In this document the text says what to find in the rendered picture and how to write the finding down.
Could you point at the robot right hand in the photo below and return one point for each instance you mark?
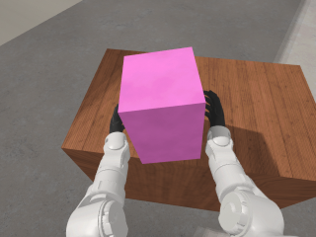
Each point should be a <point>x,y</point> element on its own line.
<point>216,113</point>

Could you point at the robot right forearm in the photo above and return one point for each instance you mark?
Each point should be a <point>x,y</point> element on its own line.
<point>224,166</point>

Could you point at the robot left forearm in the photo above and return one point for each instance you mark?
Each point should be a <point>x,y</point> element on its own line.
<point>111,175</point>

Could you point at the robot left hand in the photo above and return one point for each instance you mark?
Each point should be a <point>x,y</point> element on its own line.
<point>116,123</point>

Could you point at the robot left upper arm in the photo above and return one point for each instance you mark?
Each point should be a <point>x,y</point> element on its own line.
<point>105,218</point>

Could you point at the robot right upper arm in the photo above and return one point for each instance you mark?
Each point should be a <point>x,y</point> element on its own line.
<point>246,215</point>

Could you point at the carton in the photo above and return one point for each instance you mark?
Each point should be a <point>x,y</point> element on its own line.
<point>162,105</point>

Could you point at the pedestal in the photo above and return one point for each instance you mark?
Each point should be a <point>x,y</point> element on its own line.
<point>268,109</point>

